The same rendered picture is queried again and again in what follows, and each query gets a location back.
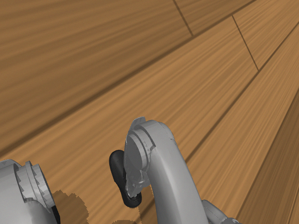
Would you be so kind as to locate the right robot hand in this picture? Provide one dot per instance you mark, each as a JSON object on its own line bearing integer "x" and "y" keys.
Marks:
{"x": 214, "y": 215}

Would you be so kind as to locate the right robot foot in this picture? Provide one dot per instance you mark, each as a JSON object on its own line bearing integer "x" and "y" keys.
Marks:
{"x": 119, "y": 175}

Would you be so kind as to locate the left robot foot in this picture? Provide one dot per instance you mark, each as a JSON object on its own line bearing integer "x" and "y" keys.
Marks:
{"x": 56, "y": 214}

